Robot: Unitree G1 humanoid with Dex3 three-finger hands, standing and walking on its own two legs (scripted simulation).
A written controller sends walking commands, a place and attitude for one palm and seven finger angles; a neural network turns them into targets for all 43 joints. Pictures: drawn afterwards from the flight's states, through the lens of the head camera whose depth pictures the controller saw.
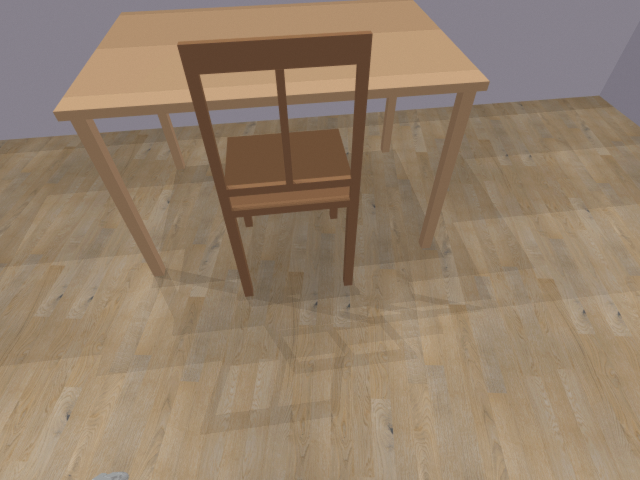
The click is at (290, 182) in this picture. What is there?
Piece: chair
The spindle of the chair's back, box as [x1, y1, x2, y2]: [275, 69, 292, 184]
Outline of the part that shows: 275,70 286,184 291,184 292,175 283,69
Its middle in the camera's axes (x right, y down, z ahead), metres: -0.10 -0.28 +1.01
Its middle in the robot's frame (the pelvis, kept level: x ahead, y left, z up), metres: +0.93 +0.14 -0.07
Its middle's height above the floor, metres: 0.70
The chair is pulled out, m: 0.00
